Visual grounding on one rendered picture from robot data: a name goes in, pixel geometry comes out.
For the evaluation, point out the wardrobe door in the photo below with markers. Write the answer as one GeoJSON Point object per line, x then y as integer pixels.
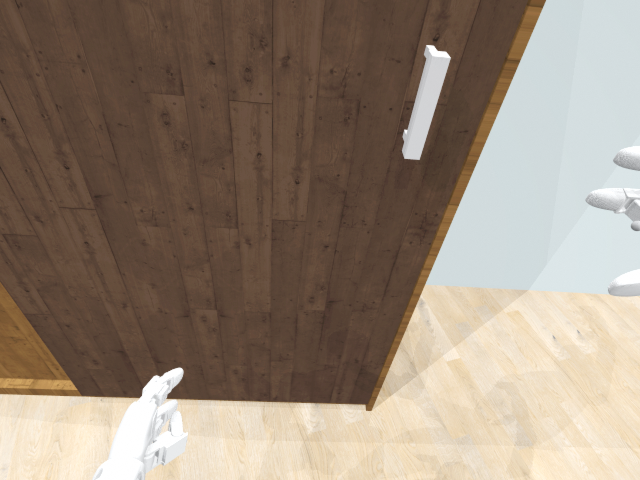
{"type": "Point", "coordinates": [23, 354]}
{"type": "Point", "coordinates": [219, 185]}

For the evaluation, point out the handle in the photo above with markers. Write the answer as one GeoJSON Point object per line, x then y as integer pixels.
{"type": "Point", "coordinates": [432, 79]}

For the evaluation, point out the robot right hand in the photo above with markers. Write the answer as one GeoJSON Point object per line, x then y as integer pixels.
{"type": "Point", "coordinates": [619, 201]}

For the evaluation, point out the robot left hand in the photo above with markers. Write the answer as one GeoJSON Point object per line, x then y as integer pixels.
{"type": "Point", "coordinates": [138, 433]}

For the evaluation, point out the left robot forearm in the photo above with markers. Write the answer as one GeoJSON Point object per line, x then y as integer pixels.
{"type": "Point", "coordinates": [121, 468]}

